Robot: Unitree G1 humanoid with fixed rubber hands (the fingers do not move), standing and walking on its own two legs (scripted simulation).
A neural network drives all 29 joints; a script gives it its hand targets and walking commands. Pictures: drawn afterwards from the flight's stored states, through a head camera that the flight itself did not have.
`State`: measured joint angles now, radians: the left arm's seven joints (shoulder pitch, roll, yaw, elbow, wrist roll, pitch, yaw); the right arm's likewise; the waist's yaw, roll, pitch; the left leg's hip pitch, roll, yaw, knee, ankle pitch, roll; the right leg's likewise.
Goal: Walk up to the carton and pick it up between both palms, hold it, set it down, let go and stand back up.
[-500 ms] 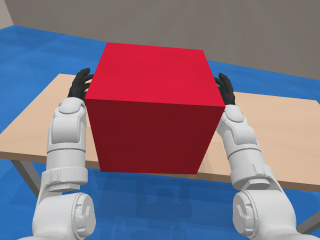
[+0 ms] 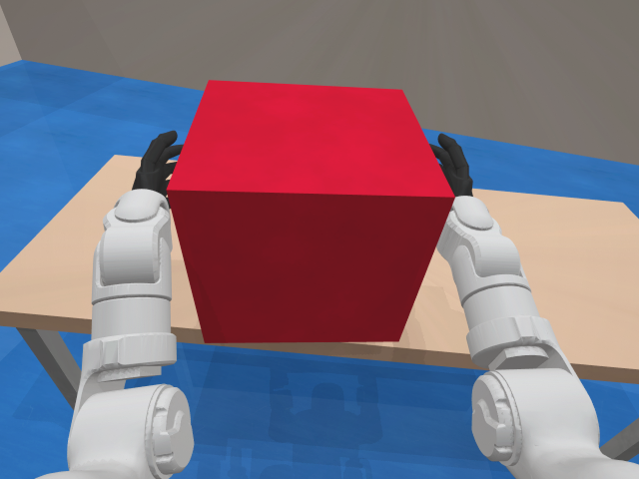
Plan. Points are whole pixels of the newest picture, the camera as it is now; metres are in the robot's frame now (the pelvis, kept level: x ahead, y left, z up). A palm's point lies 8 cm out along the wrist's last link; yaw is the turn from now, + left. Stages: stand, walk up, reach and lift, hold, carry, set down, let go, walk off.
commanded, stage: reach and lift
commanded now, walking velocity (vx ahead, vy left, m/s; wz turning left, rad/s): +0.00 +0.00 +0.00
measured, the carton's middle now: (305, 213) +0.42 -0.01 +0.16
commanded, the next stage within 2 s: hold in 0.48 s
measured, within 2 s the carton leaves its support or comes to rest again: neither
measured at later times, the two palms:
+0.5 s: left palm (139, 182) +0.37 +0.18 +0.24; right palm (456, 177) +0.37 -0.18 +0.25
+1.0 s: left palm (132, 168) +0.37 +0.18 +0.26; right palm (459, 158) +0.38 -0.18 +0.27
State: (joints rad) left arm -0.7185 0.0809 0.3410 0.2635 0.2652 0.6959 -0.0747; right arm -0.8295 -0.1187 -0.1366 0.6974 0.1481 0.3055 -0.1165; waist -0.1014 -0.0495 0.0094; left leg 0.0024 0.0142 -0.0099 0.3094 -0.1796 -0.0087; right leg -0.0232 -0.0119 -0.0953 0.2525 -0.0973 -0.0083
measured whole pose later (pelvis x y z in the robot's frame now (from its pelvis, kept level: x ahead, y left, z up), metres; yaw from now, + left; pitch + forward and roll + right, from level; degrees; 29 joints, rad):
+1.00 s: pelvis +0.00 -0.01 +0.00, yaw +0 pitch -7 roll +0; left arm -0.83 0.13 0.38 0.30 0.26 0.83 -0.11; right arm -0.99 -0.16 -0.09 0.74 0.20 0.47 -0.16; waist -0.08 -0.03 -0.06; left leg -0.02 0.02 -0.02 0.30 -0.16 -0.02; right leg -0.04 0.00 -0.10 0.25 -0.09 -0.02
